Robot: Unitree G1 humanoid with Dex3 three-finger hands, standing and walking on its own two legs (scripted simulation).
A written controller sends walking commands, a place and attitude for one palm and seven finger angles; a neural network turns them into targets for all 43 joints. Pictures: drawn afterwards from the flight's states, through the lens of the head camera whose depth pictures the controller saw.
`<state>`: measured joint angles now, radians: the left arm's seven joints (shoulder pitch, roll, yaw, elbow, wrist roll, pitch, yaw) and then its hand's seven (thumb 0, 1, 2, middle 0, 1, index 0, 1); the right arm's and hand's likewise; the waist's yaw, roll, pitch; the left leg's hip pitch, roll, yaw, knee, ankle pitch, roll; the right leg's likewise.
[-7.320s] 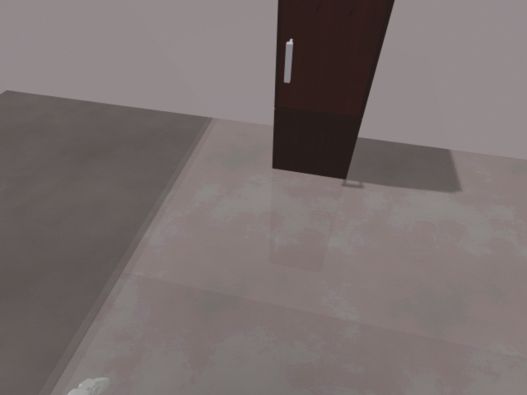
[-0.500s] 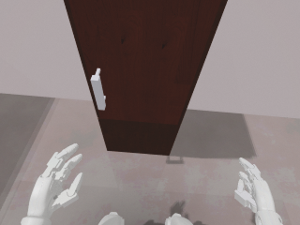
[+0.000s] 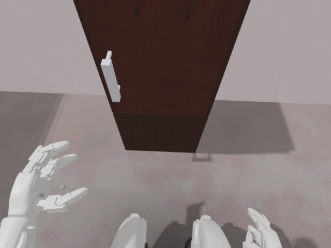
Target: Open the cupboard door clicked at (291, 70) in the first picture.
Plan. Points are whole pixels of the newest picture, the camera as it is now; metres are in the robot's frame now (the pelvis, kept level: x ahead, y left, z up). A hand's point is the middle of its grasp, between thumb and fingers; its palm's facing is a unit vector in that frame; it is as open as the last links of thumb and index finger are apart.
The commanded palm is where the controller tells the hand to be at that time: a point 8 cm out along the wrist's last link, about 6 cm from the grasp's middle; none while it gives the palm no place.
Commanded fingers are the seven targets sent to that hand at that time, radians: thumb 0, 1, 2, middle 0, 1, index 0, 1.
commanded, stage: raise the hand with hooked fingers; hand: left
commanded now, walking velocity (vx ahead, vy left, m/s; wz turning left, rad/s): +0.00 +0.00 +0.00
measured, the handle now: (113, 77) +0.59 +0.20 +0.00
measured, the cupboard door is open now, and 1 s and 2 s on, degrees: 0 0 0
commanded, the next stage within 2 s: move the hooked fingers beside the handle in 1.22 s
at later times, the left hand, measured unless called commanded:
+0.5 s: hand (44, 178) +0.26 +0.28 +0.02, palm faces +0.03 -1.00 -0.07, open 13.8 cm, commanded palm +0.24 +0.33 +0.04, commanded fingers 0.00 -0.50 0.30 -0.30 -1.20 -0.30 -1.20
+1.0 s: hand (45, 162) +0.29 +0.29 +0.03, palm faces +0.01 -1.00 -0.05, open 14.0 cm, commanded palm +0.27 +0.34 +0.04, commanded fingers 0.00 -0.50 0.30 -0.30 -1.20 -0.30 -1.20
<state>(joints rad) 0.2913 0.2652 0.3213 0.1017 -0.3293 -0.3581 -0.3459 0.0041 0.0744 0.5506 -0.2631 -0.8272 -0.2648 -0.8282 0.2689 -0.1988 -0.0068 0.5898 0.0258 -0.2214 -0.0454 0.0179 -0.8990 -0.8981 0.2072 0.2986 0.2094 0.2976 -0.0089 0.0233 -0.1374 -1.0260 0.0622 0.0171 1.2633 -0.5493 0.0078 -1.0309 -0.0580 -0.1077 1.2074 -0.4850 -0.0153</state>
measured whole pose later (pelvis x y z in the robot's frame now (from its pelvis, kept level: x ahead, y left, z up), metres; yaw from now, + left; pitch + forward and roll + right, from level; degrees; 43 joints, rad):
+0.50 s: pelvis +0.01 +0.02 +0.00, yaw +2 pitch +19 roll -4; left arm 0.12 0.37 0.37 0.28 -0.33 -0.38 -0.47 -0.01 -0.46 0.32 -0.30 -1.17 -0.30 -1.17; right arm 0.21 -0.27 0.03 0.51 0.03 -0.23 -0.05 0.01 -0.90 -0.90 0.21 0.30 0.21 0.30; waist 0.00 0.01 -0.15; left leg -1.07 0.03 -0.01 1.30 -0.57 0.03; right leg -1.04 -0.06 -0.11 1.21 -0.50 0.01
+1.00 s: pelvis +0.01 +0.01 -0.01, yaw +0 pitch +21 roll -4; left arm 0.04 0.41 0.46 0.34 -0.38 -0.39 -0.54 -0.01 -0.50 0.31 -0.30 -1.20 -0.30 -1.20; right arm 0.25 -0.29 0.01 0.54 0.03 -0.22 -0.04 0.01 -0.90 -0.90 0.21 0.30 0.21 0.30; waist -0.02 0.00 -0.15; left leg -1.10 0.05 0.00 1.31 -0.58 0.03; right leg -1.08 -0.04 -0.10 1.22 -0.51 0.00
